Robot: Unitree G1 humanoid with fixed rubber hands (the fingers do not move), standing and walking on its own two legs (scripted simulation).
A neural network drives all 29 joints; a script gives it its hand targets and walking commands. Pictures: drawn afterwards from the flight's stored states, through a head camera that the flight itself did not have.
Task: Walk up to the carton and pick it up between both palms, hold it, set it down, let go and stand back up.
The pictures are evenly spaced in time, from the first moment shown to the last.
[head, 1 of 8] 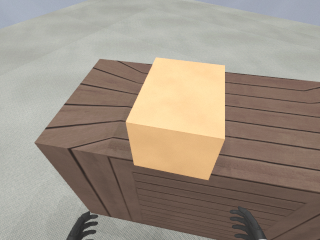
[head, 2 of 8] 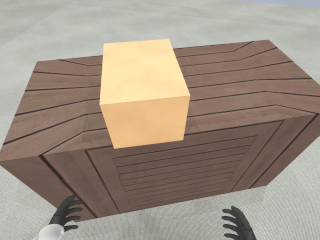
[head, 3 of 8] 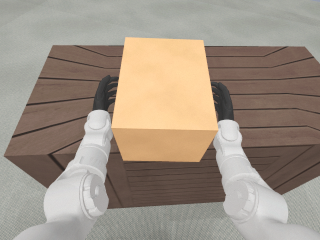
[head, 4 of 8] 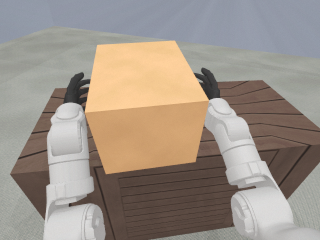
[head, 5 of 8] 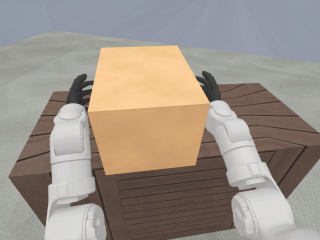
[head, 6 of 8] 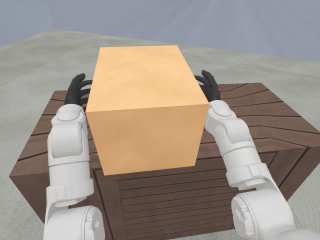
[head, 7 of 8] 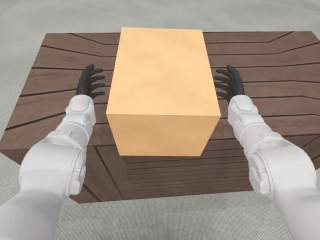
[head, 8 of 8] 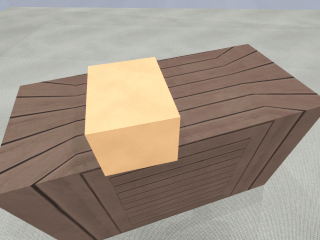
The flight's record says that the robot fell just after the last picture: no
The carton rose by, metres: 0.16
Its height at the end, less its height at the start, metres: +0.00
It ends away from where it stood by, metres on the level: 0.03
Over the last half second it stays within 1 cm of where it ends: yes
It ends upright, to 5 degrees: yes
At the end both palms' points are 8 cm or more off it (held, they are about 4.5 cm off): yes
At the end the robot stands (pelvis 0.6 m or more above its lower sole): yes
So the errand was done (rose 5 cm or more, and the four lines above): yes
